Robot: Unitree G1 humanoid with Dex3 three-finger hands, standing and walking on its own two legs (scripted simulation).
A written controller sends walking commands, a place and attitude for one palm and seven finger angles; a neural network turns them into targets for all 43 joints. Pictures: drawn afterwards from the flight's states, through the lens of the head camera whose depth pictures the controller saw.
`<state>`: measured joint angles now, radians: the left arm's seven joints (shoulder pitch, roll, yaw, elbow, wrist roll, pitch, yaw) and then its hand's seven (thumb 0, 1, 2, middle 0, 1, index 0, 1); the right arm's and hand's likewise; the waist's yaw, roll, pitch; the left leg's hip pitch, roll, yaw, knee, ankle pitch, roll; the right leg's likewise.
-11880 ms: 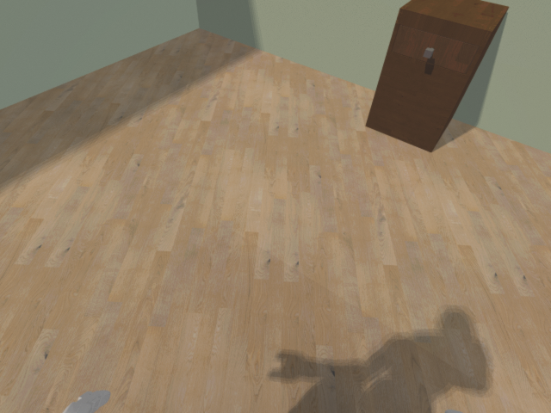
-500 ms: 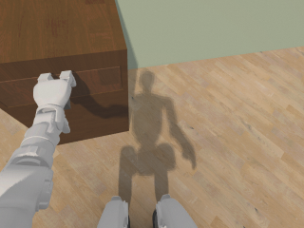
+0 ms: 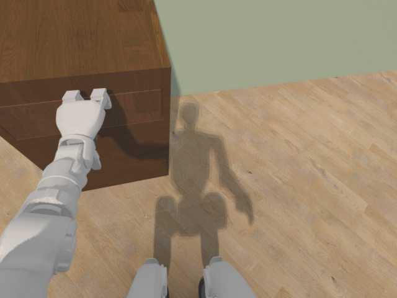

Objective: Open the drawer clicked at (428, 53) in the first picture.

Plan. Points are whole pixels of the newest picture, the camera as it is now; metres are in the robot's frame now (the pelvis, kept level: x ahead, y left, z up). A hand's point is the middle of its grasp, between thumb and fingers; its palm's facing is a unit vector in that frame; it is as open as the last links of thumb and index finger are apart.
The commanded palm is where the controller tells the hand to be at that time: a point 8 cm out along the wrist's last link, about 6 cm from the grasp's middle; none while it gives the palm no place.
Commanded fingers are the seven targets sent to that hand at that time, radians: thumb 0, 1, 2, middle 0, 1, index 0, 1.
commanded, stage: move the hooked fingers above the handle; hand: left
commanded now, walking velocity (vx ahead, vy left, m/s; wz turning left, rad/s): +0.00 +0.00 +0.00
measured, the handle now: (87, 127) +0.53 +0.24 -0.11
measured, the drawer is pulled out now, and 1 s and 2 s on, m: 0.00 0.00 0.00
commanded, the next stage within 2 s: none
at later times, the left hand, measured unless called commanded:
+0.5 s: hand (89, 121) +0.50 +0.22 -0.03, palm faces +0.04 -0.04 -1.00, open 13.8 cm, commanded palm +0.47 +0.22 +0.01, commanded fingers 0.00 -0.50 0.30 -0.30 -1.20 -0.30 -1.20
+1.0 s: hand (82, 129) +0.49 +0.24 -0.06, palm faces -0.02 -0.05 -1.00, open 13.8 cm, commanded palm +0.47 +0.22 +0.01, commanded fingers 0.00 -0.50 0.30 -0.30 -1.20 -0.30 -1.20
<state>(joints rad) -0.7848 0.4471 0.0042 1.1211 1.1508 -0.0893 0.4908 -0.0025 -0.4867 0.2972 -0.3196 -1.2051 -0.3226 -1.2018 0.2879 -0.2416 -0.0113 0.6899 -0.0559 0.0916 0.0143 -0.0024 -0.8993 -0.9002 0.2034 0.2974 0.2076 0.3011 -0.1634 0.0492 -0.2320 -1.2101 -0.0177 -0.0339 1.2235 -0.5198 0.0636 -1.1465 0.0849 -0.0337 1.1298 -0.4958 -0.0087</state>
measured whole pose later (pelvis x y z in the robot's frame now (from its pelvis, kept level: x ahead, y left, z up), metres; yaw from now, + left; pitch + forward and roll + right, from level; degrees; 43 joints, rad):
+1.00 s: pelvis +0.00 -0.01 -0.01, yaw +0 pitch +32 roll -5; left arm -0.85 0.51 0.04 1.19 1.13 -0.02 0.54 0.00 -0.49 0.30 -0.32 -1.21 -0.32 -1.20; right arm 0.28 -0.26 -0.02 0.71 -0.05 0.07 0.02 0.00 -0.90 -0.90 0.20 0.30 0.21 0.30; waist -0.16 0.06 -0.21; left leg -1.30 -0.01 -0.04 1.28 -0.53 0.05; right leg -1.24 0.09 -0.05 1.19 -0.51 -0.02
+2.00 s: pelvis +0.00 -0.01 +0.00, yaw +0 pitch +30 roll -5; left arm -0.77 0.49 0.01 1.14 1.13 -0.07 0.49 0.00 -0.49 0.30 -0.32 -1.21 -0.32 -1.20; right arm 0.31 -0.25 -0.02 0.70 -0.05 0.08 0.01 0.00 -0.90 -0.90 0.20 0.30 0.21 0.30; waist -0.15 0.06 -0.22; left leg -1.22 -0.01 -0.03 1.23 -0.52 0.05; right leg -1.16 0.09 -0.03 1.14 -0.50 -0.02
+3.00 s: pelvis -0.01 -0.01 -0.04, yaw -1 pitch +33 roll -5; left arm -0.83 0.55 0.06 1.19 1.14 -0.04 0.50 0.00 -0.49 0.30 -0.32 -1.20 -0.31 -1.20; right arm 0.28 -0.25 0.00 0.70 -0.06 0.05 0.03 0.00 -0.90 -0.90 0.20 0.30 0.21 0.30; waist -0.16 0.06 -0.23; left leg -1.41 0.00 -0.03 1.40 -0.58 0.05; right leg -1.36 0.10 -0.05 1.32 -0.55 -0.02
